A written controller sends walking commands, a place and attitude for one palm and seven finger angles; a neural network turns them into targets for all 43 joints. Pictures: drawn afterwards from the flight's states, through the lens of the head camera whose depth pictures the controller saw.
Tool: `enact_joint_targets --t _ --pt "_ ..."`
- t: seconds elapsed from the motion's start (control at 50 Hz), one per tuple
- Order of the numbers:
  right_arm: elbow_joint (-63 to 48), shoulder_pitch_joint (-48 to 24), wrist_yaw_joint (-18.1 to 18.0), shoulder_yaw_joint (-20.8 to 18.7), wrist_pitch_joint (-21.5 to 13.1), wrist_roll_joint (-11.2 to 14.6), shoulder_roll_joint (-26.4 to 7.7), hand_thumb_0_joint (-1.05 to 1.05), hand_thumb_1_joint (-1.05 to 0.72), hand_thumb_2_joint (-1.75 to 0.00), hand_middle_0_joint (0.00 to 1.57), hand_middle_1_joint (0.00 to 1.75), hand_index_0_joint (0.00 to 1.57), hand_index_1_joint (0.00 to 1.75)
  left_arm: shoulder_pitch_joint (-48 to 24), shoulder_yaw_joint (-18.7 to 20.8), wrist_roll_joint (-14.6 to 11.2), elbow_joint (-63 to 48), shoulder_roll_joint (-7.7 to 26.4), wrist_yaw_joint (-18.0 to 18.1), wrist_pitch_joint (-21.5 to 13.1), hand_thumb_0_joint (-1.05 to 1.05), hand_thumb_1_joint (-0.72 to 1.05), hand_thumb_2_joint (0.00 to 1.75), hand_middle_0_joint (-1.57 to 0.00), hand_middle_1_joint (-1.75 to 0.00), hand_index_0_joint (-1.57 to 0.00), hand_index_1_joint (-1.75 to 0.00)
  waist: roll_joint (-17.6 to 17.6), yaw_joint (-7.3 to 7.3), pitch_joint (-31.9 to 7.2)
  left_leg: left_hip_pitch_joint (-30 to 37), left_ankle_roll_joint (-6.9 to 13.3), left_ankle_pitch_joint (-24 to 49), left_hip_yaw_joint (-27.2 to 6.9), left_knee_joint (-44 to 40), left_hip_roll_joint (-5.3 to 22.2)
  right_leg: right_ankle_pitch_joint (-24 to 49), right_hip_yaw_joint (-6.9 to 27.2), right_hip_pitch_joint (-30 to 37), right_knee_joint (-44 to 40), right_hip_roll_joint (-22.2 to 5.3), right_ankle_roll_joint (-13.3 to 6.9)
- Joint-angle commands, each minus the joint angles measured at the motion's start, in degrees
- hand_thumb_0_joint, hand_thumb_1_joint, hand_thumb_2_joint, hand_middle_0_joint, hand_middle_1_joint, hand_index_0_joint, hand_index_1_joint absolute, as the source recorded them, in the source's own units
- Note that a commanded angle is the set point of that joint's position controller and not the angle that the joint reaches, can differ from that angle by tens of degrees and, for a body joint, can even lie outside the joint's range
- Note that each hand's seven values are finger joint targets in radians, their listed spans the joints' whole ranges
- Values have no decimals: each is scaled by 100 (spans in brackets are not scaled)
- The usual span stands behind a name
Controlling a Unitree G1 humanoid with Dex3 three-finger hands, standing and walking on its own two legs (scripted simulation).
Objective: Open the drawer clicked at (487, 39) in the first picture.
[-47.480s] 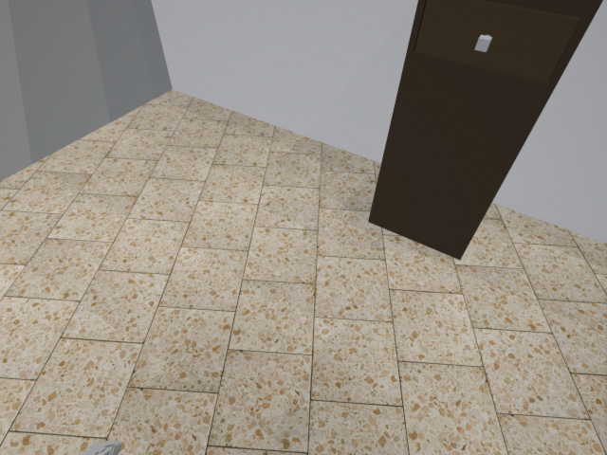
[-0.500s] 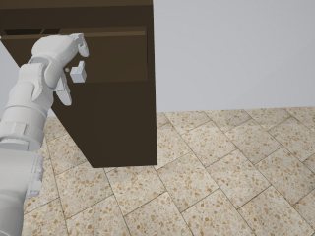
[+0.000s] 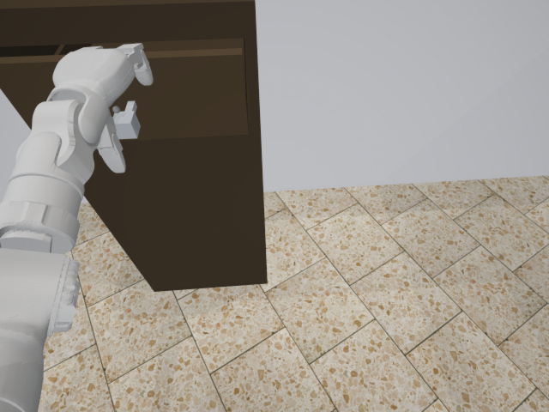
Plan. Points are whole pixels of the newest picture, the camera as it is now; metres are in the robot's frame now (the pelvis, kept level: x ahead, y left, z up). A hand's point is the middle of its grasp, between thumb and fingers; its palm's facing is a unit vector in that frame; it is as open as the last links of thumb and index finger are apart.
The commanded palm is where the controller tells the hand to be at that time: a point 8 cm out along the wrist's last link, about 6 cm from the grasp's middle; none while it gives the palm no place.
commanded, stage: re-aim the fingers above the handle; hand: left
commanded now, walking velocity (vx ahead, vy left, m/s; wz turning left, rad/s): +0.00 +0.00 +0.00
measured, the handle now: (128, 118) +0.56 +0.22 +0.12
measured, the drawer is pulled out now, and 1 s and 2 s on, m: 0.04 0.04 0.04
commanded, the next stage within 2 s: lower the fingers behind the handle in 1.02 s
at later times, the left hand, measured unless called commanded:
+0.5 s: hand (120, 102) +0.51 +0.20 +0.18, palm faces +0.03 -0.07 -1.00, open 13.8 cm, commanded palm +0.48 +0.22 +0.24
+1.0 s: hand (115, 97) +0.51 +0.20 +0.19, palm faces +0.08 -0.05 -1.00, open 13.8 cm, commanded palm +0.48 +0.22 +0.25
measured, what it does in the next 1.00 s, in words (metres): stands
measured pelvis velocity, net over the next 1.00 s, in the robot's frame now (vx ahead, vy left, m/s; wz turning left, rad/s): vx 0.01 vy -0.01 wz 0.01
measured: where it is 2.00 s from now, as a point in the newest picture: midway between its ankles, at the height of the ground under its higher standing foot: outside the picture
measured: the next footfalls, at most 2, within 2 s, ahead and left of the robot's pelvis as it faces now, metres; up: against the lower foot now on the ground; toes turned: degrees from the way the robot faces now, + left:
none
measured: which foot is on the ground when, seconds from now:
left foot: down 0.00-1.00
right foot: down 0.00-1.00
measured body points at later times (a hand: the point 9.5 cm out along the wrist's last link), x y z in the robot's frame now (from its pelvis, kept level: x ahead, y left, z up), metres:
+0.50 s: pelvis +0.01 -0.01 +0.00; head +0.06 -0.02 +0.45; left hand +0.50 +0.20 +0.24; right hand +0.07 -0.29 -0.13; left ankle +0.05 +0.12 -0.72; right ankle -0.05 -0.13 -0.72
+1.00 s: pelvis +0.01 -0.01 +0.00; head +0.06 -0.03 +0.45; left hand +0.50 +0.20 +0.25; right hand +0.11 -0.27 -0.13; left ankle +0.05 +0.12 -0.72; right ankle -0.05 -0.13 -0.72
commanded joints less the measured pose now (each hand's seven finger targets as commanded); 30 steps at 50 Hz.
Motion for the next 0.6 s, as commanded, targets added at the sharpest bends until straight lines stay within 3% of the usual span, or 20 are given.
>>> enact_joint_targets --t 0.0,0.02,0.06,0.1,0.12,0.2,0.26,0.38,0.4,0.46,0.52,0.54,0.58 --pt "-462 287 19 -257 -146 -56 -883 0 -90 -90 20 30 20 30 -3191 863 204 -870 2039 701 348 0 -50 30 -30 -120 -30 -120 168 250 -2418 2016 234 1485 -19 -161 -291 1608 -251 -93 -432 351 -237" --pt "-472 299 26 -254 -144 -50 -890 0 -90 -90 20 30 20 30 -3136 940 267 -792 2181 728 447 0 -50 30 -30 -120 -30 -120 148 272 -2579 2034 246 1492 14 -144 -287 1728 -225 -7 -419 342 -208" --pt "-503 322 25 -270 -137 -30 -865 0 -90 -90 20 30 20 30 -3142 526 317 -737 1736 663 622 0 -50 30 -30 -120 -30 -120 51 181 -2679 2062 270 1512 50 -92 -298 1850 -216 1 -408 337 -184" --pt "-462 353 28 -294 -127 -15 -864 0 -90 -90 20 30 20 30 -3220 9 246 -629 1145 458 753 0 -50 30 -30 -120 -30 -120 -130 -7 -2522 2139 307 1469 82 -67 -294 1894 -207 -89 -516 328 -154" --pt "-454 335 6 -301 -112 6 -901 0 -90 -90 20 30 20 30 -3187 47 209 -626 1240 362 784 0 -50 30 -30 -120 -30 -120 -236 -22 -2389 2128 324 1292 80 -100 -282 1824 -183 -150 -556 326 -119" --pt "-410 318 -88 -288 -129 12 -879 0 -90 -90 20 30 20 30 -3274 -530 -70 -885 609 -160 660 0 -50 30 -30 -120 -30 -120 -371 -202 -2002 2262 401 1281 54 -111 -362 2010 -147 -234 -698 278 -103" --pt "-373 276 -136 -247 -125 14 -869 0 -90 -90 20 30 20 30 -3242 -255 -150 -1020 942 -320 414 0 -50 30 -30 -120 -30 -120 -104 -125 -1774 2238 388 1273 27 -138 -392 1995 -128 -299 -678 275 -126" --pt "-475 227 -106 -211 -89 -34 -811 0 -90 -90 20 30 20 30 -2910 948 -32 -1225 2138 145 35 0 -50 30 -30 -120 -30 -120 182 289 -2219 1995 302 1875 40 -63 -399 2502 -134 249 -415 265 -208" --pt "-474 201 -94 -206 -77 -53 -827 0 -90 -90 20 30 20 30 -2886 1213 -28 -1224 2417 254 47 0 -50 30 -30 -120 -30 -120 33 370 -2379 1888 303 2042 68 -23 -401 2765 -121 502 -385 252 -206" --pt "-557 119 -19 -221 -51 -40 -801 0 -90 -90 20 30 20 30 -2658 1150 121 -1113 2299 536 288 0 -50 30 -30 -120 -30 -120 19 444 -2557 1826 269 2179 120 -17 -383 2902 -160 596 -294 267 -188" --pt "-557 117 35 -271 -16 -20 -891 0 -90 -90 20 30 20 30 -2570 957 228 -1036 2170 537 573 0 -50 30 -30 -120 -30 -120 -63 365 -2686 1927 287 2262 191 22 -360 3113 -129 633 -315 265 -154" --pt "-604 109 56 -294 -6 -11 -894 0 -90 -90 20 30 20 30 -2465 728 225 -1154 1910 469 660 0 -50 30 -30 -120 -30 -120 -47 351 -2762 2036 304 2314 193 36 -367 3191 -127 632 -318 274 -149" --pt "-623 76 71 -343 20 29 -895 0 -90 -90 20 30 20 30 -2399 57 149 -1390 1148 231 789 0 -50 30 -30 -120 -30 -120 -93 142 -2525 2291 334 2270 177 43 -353 3027 -157 311 -418 309 -134"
